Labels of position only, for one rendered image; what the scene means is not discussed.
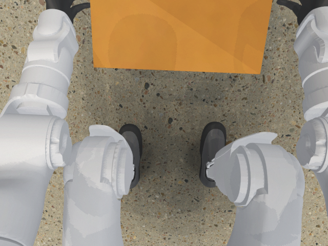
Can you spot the robot left hand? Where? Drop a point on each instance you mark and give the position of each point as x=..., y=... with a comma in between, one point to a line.
x=64, y=5

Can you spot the right robot upper arm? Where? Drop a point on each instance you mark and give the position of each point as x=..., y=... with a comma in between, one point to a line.
x=312, y=151

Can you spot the left robot upper arm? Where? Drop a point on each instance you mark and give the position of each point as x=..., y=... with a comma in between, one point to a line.
x=31, y=148

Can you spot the robot right forearm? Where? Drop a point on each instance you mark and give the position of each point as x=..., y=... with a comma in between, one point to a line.
x=311, y=46

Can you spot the robot right hand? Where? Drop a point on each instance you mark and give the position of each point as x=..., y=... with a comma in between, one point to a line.
x=302, y=10

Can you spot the left robot thigh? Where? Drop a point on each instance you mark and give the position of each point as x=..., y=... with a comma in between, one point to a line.
x=92, y=199

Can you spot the robot left forearm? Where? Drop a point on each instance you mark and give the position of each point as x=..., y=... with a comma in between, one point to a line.
x=46, y=75

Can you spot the carton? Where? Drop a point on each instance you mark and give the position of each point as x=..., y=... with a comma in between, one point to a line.
x=224, y=36

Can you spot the right robot foot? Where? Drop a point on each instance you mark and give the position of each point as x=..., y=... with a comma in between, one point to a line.
x=213, y=139

